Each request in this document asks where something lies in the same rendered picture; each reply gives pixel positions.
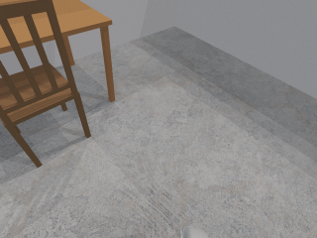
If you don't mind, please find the chair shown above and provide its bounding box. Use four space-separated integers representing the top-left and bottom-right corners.
0 0 91 168

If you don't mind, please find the right robot thigh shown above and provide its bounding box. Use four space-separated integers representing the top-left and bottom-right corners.
179 226 209 238

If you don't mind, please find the table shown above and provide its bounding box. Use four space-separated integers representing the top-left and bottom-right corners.
0 0 115 102

